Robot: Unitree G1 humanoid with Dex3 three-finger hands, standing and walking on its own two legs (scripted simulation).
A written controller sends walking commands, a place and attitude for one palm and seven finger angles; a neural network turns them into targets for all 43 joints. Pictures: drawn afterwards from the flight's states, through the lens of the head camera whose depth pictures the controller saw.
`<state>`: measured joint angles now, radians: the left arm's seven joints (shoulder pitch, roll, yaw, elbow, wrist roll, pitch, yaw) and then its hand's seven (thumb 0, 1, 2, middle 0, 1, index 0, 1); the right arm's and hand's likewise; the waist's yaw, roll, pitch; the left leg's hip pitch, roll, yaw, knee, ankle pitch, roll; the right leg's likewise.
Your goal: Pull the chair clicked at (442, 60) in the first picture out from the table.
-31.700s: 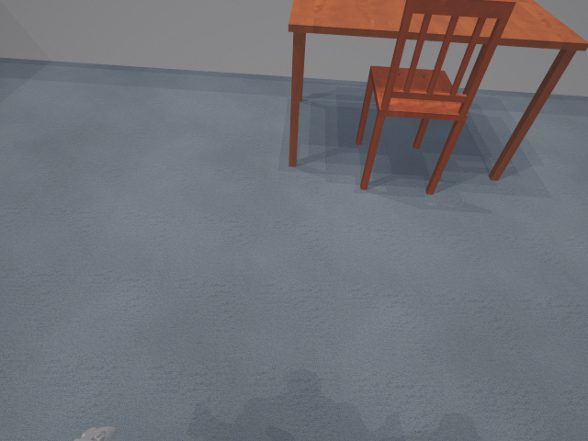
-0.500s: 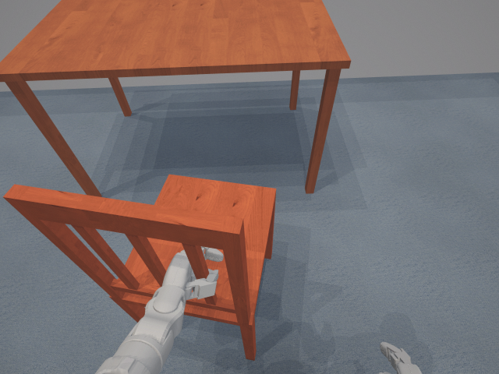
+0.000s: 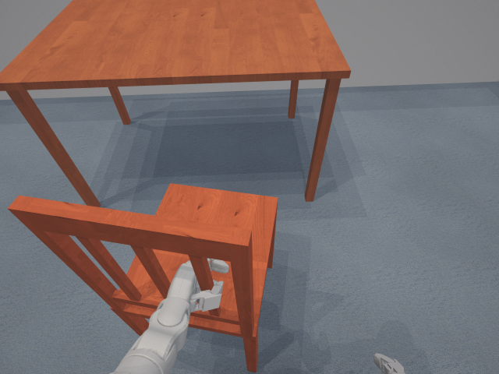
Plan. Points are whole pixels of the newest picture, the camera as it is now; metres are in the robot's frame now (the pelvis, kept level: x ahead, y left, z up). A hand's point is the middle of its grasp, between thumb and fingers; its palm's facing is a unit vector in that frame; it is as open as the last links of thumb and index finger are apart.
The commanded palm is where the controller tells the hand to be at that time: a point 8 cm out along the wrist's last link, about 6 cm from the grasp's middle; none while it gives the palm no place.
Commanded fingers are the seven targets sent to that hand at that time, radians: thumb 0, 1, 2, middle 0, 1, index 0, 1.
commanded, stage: open the thumb and straighten the fingers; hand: left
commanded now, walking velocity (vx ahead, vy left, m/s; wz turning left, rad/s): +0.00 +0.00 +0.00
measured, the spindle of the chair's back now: (159, 278) +0.30 +0.19 -0.08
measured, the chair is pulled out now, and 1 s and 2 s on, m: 0.57 0.57 0.57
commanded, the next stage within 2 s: draw the fingers out of the gap in 0.76 s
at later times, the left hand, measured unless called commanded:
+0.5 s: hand (212, 289) +0.28 +0.08 -0.07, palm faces -0.17 -0.98 -0.13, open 13.7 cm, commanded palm +0.27 +0.14 -0.05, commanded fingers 0.00 -0.55 0.20 -0.12 -0.36 -0.12 -0.36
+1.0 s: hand (205, 298) +0.27 +0.10 -0.08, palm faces -0.13 -0.98 -0.13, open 17.5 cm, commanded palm +0.24 +0.15 -0.05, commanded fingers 0.00 -0.55 0.20 0.00 0.00 0.00 0.00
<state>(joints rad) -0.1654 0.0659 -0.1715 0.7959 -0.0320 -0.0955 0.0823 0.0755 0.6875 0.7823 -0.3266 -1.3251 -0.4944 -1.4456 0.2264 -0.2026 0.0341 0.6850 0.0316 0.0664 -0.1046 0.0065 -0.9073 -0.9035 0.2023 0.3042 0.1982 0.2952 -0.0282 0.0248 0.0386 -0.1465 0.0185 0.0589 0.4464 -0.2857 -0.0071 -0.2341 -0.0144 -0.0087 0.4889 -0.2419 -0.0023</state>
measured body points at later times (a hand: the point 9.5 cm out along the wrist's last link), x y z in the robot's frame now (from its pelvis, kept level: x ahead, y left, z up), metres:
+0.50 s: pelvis -0.01 +0.00 -0.03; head +0.02 -0.02 +0.42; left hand +0.28 +0.14 -0.05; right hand +0.12 -0.24 -0.15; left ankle -0.03 +0.12 -0.74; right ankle +0.01 -0.12 -0.74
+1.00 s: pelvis +0.00 -0.01 -0.04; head +0.04 -0.03 +0.41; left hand +0.27 +0.15 -0.07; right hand +0.15 -0.25 -0.14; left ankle -0.03 +0.12 -0.74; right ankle +0.01 -0.12 -0.74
